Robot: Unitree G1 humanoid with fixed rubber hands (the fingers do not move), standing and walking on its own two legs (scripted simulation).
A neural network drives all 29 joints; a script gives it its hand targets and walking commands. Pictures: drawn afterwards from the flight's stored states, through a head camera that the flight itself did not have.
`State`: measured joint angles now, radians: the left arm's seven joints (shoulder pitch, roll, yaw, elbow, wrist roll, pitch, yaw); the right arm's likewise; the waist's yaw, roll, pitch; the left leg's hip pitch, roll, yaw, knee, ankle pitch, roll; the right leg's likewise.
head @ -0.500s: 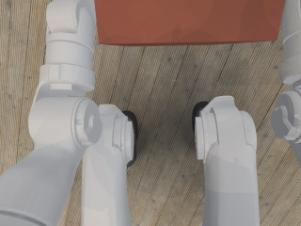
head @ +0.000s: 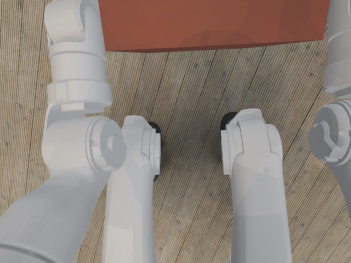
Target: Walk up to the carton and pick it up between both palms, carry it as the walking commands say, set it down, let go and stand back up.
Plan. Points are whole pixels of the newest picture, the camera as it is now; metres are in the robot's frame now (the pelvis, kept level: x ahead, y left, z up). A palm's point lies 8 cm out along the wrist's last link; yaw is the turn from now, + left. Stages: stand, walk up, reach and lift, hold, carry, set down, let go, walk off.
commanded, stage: reach and lift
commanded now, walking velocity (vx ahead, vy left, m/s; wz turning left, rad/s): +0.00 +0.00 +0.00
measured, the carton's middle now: out of the picture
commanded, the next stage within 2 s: none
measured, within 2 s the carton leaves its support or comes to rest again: neither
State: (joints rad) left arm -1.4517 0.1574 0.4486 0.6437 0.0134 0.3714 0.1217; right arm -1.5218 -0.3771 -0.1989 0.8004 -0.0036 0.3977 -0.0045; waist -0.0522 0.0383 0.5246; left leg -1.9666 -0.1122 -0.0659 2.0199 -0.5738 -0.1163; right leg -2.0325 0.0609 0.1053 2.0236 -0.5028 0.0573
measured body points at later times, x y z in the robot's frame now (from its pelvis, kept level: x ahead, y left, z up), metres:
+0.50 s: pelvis -0.02 +0.00 +0.05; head +0.34 -0.04 +0.30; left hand +0.56 +0.11 -0.06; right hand +0.55 -0.22 -0.07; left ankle +0.13 +0.14 -0.39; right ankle +0.14 -0.13 -0.39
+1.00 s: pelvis -0.02 +0.01 +0.10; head +0.32 -0.04 +0.37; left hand +0.55 +0.12 +0.00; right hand +0.53 -0.22 -0.01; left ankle +0.13 +0.14 -0.39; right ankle +0.14 -0.13 -0.39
